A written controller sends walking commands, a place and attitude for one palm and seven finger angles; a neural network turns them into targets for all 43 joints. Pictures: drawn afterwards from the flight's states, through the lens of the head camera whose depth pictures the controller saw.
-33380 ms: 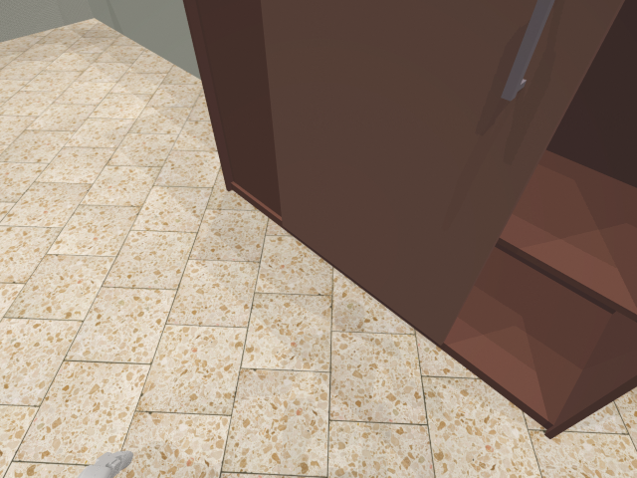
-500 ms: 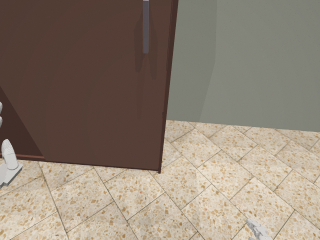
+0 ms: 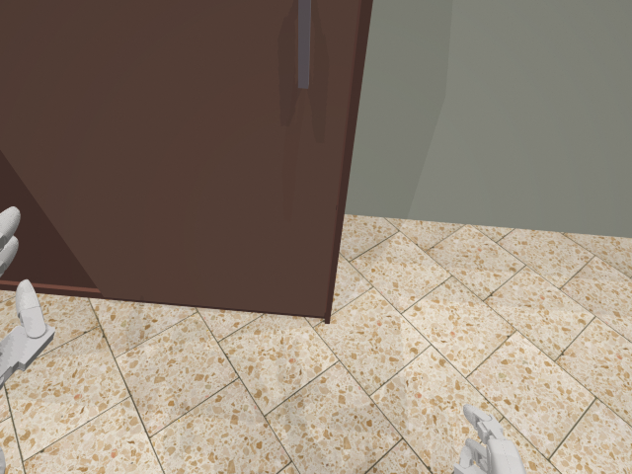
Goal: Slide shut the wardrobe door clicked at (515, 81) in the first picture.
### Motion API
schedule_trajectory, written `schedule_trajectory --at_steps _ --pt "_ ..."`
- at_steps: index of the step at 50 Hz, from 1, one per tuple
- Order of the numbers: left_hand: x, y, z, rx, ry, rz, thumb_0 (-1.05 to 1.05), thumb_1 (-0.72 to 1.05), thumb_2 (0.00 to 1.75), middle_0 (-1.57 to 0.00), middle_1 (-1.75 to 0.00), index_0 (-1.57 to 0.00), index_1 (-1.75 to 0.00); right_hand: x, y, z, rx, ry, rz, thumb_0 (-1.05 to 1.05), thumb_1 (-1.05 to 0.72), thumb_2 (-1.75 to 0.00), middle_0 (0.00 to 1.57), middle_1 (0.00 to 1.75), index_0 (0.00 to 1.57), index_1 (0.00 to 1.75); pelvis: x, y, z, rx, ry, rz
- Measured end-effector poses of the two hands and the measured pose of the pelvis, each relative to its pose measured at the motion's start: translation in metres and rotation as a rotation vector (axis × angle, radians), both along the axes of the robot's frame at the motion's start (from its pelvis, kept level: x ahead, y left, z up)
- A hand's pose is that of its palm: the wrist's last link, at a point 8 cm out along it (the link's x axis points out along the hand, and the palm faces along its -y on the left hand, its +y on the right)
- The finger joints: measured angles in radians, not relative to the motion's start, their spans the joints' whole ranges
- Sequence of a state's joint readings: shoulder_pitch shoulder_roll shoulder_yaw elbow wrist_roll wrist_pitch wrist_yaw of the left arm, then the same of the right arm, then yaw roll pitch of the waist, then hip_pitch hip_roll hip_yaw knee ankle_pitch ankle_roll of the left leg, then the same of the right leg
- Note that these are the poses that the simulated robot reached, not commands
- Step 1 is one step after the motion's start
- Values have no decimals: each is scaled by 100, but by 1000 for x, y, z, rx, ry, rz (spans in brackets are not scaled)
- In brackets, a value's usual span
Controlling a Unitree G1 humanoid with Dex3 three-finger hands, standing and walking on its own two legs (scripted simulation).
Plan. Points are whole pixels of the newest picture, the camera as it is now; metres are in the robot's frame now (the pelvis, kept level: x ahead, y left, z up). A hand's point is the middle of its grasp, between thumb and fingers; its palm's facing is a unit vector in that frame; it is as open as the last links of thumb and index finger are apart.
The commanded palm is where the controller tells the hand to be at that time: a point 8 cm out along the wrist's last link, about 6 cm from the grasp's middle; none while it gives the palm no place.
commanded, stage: stop stepping back and stand still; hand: left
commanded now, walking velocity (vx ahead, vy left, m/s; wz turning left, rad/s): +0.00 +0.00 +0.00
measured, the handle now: (305, 29) +0.71 +0.08 +0.23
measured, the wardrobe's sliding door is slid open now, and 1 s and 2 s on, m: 0.00 0.00 0.00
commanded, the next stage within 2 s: let the arm hang, fingers relaxed in 0.20 s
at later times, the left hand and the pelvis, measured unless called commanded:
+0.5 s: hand (154, 465) +0.15 +0.22 -0.10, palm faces +0.03 -0.93 -0.36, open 7.4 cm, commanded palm none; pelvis +0.00 +0.00 -0.01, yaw +1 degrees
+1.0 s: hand out of the picture +0.01 +0.21 -0.16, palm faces +0.02 -0.96 -0.29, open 7.3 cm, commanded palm none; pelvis -0.01 -0.01 +0.01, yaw +1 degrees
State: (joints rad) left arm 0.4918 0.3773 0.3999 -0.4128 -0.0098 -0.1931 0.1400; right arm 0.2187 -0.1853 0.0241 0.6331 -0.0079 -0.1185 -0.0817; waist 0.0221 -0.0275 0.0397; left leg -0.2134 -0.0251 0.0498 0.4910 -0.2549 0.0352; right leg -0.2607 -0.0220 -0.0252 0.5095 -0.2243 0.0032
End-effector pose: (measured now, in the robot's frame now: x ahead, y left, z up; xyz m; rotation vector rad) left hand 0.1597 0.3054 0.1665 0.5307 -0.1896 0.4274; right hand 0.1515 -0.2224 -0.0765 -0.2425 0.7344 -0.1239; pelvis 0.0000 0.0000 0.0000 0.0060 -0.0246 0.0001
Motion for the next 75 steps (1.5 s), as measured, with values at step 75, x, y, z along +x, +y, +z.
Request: schedule_trajectory --at_steps 75 --pt "-106 -79 -294 -559 1417 164 0 90 90 -20 -29 -21 -30 -109 -42 -59 30 587 -113 1 -91 -90 20 30 20 30 12 -18 9 -6 1 12"
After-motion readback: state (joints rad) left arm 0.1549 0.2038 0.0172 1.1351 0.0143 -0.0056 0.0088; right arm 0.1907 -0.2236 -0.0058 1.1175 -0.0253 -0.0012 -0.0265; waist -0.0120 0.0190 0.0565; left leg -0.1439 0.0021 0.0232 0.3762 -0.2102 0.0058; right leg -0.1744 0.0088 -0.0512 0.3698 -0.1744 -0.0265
